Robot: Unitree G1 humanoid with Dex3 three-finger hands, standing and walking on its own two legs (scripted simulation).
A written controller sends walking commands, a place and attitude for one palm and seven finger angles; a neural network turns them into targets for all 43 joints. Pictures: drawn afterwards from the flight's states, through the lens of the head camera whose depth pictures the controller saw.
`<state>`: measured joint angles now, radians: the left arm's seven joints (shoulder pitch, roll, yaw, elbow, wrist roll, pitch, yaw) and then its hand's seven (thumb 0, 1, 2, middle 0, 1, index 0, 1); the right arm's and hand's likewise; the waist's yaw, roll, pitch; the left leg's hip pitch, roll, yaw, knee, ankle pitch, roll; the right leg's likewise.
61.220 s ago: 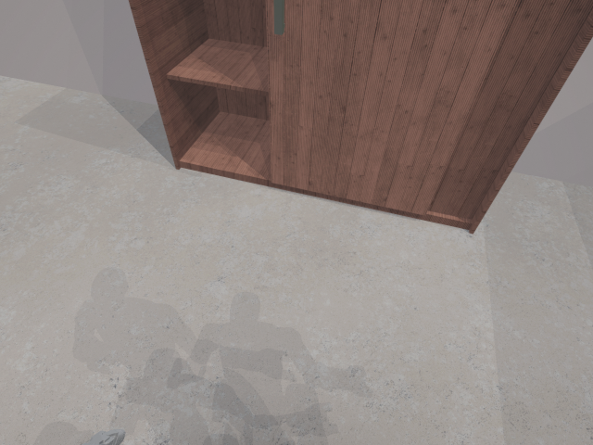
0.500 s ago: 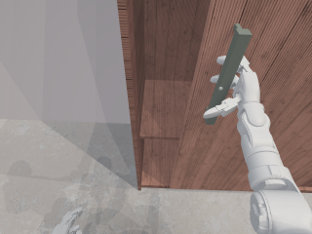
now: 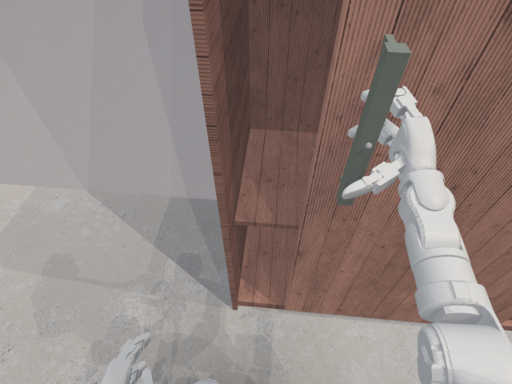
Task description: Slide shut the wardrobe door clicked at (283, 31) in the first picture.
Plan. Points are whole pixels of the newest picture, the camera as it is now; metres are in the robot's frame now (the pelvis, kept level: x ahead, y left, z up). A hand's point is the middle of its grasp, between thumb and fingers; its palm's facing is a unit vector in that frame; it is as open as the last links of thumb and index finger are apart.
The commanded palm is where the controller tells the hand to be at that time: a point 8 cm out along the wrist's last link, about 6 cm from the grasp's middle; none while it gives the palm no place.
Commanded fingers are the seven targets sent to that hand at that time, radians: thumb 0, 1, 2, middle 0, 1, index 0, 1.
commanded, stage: slip the hand off the handle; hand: right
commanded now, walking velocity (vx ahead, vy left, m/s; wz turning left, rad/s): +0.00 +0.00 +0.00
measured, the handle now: (363, 132) +0.47 -0.12 +0.16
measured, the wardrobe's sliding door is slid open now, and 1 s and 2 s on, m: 0.18 0.18 0.18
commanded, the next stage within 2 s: draw the hand back to the body in 1.14 s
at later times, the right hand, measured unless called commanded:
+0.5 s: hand (424, 157) +0.41 -0.19 +0.17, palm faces +0.12 +0.99 -0.11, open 14.5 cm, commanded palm +0.37 -0.23 +0.17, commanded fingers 0.00 0.55 -0.20 0.25 1.15 0.25 1.15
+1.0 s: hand (449, 209) +0.32 -0.20 +0.17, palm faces +0.07 +0.99 -0.12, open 14.7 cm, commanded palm +0.29 -0.24 +0.17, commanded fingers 0.00 0.55 -0.20 0.25 1.15 0.25 1.15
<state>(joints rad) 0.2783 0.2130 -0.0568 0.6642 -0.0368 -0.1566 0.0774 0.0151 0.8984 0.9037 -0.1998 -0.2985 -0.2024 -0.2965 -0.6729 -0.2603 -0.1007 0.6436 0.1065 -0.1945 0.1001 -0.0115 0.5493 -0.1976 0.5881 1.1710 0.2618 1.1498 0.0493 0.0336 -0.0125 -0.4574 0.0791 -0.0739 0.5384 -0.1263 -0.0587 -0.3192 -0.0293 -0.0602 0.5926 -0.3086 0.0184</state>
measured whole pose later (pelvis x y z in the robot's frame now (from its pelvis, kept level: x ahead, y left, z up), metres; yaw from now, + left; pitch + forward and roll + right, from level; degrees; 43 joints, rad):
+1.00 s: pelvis +0.05 +0.01 +0.01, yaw -3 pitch +0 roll +1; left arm 0.24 0.23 -0.05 0.63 -0.03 -0.27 0.05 0.02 0.90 0.90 -0.20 -0.30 -0.20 -0.30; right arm -0.03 -0.30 -0.22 0.00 0.24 -0.09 0.25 -0.01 0.55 -0.20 0.25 1.15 0.26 1.15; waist -0.06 -0.04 -0.07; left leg -0.31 0.06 0.00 0.52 -0.21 -0.06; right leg -0.19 -0.06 0.01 0.56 -0.36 0.04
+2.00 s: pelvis +0.03 +0.01 +0.01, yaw -3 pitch -4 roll +1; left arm 0.22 0.23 -0.02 0.67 0.01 -0.26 0.06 0.02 0.90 0.90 -0.20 -0.30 -0.20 -0.30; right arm 0.29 -0.30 -0.24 -0.30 0.09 -0.12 -0.03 -0.01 0.23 -0.35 0.24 0.96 0.24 0.96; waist -0.07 -0.05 0.01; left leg -0.22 0.06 0.01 0.42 -0.14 -0.06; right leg -0.12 -0.06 0.00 0.50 -0.32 0.04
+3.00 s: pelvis +0.04 +0.00 +0.01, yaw -2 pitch -5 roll +1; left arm 0.24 0.21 0.01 0.66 0.02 -0.21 0.07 0.02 0.90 0.90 -0.20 -0.30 -0.20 -0.30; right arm 0.41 -0.35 -0.35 -0.35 0.04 -0.18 -0.08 0.02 -0.89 -0.90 0.21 0.30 0.21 0.30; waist -0.08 -0.05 0.02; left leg -0.18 0.06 -0.01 0.42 -0.16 -0.06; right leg -0.06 -0.06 -0.01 0.48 -0.33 0.03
